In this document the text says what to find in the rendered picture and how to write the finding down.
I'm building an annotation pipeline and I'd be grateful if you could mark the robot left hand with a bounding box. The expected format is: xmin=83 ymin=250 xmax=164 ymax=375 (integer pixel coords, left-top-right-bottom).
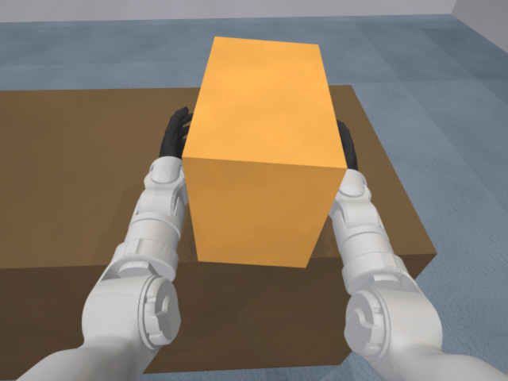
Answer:
xmin=159 ymin=106 xmax=193 ymax=159

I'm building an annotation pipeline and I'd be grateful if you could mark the carton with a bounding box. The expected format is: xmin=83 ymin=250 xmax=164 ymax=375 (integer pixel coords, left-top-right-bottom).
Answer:
xmin=182 ymin=37 xmax=348 ymax=267

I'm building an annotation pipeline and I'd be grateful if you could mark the robot left forearm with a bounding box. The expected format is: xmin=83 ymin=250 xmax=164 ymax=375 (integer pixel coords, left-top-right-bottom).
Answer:
xmin=82 ymin=156 xmax=189 ymax=337

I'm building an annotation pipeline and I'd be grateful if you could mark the robot right forearm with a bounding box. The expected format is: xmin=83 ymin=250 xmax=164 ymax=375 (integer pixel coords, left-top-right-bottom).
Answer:
xmin=329 ymin=169 xmax=443 ymax=345

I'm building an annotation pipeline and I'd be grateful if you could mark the pedestal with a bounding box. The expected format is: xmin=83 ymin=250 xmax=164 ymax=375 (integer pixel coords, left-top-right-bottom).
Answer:
xmin=0 ymin=85 xmax=437 ymax=380

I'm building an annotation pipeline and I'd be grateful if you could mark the right robot upper arm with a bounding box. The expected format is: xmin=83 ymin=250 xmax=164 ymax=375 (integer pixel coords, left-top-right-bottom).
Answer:
xmin=344 ymin=287 xmax=508 ymax=381

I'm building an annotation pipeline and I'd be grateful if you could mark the robot right hand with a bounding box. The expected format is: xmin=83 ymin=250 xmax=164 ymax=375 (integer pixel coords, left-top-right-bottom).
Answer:
xmin=336 ymin=119 xmax=358 ymax=171

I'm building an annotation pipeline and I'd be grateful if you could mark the left robot upper arm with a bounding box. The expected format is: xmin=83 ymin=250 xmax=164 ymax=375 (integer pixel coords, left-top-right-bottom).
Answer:
xmin=16 ymin=275 xmax=181 ymax=381

